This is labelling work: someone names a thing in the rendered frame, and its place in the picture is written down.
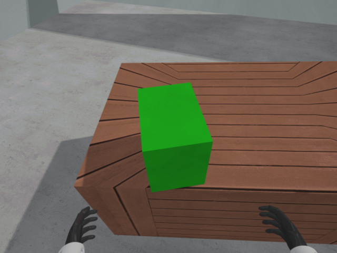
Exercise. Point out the robot right hand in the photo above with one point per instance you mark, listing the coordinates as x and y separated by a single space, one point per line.
287 230

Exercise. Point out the pedestal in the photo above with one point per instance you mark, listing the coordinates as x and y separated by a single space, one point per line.
274 132

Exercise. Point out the carton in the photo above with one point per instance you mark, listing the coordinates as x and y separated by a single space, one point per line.
176 142

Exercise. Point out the robot left hand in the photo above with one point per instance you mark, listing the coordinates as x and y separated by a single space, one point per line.
77 230

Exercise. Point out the left robot forearm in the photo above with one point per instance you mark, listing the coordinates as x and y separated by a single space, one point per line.
73 247

